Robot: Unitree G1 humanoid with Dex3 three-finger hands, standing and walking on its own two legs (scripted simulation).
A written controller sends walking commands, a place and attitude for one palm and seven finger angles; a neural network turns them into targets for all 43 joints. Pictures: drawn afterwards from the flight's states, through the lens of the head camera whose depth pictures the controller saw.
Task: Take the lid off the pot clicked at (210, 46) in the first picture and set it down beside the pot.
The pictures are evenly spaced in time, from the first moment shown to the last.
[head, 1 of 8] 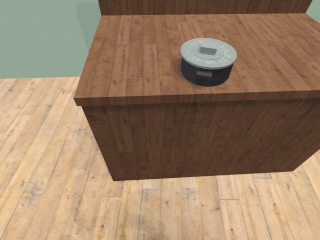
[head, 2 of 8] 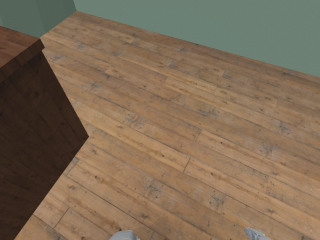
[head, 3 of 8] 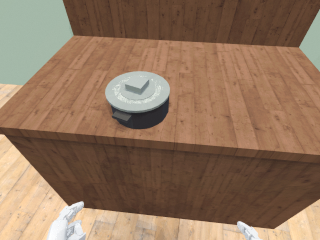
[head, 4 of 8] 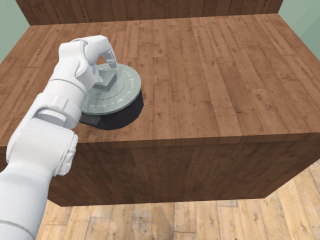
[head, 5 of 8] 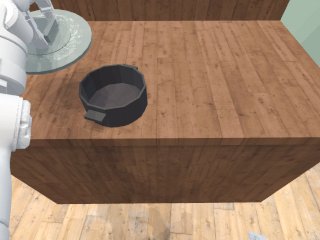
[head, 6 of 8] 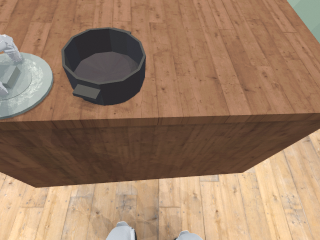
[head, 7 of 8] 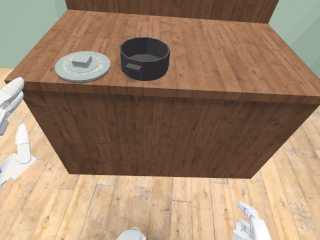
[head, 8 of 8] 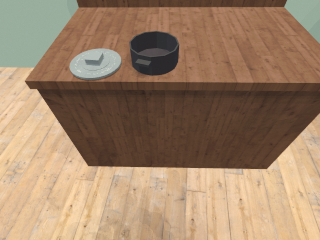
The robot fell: no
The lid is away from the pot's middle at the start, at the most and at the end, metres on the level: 0.00 0.24 0.24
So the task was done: yes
